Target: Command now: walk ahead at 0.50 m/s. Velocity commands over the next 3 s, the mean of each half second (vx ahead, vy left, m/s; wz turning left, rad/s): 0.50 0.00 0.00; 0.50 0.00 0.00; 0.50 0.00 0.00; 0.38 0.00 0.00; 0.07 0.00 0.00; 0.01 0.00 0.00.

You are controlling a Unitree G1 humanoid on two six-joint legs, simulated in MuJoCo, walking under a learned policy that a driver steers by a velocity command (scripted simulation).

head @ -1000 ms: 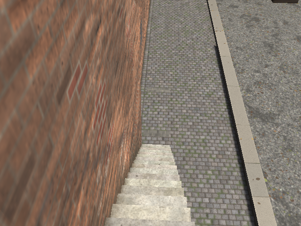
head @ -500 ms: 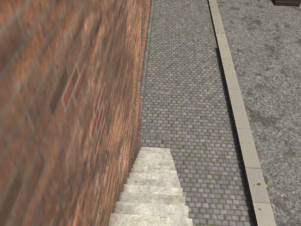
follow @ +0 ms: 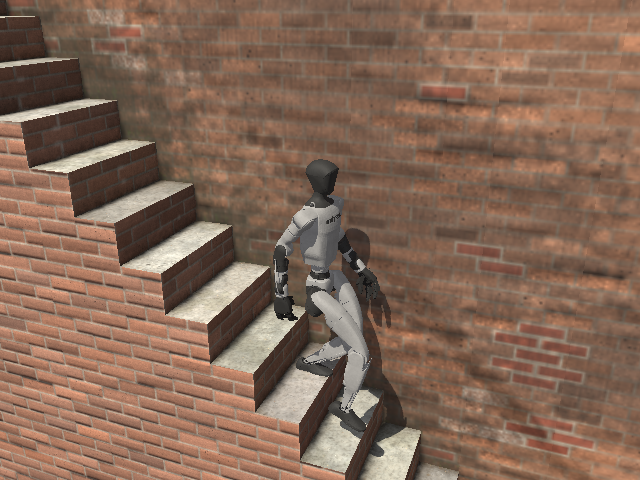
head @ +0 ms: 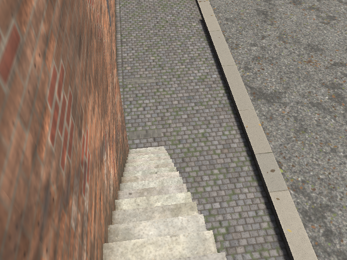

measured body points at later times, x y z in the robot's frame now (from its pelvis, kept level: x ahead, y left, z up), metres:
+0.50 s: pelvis +0.23 +0.00 -0.18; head +0.24 +0.02 +0.27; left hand +0.12 +0.21 -0.33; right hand +0.37 -0.19 -0.30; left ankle +0.38 +0.14 -0.87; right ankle +0.11 -0.11 -0.80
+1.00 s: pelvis +0.47 +0.03 -0.41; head +0.46 +0.04 +0.04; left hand +0.58 +0.27 -0.54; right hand +0.44 -0.17 -0.55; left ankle +0.33 +0.13 -1.01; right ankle +0.62 -0.11 -1.10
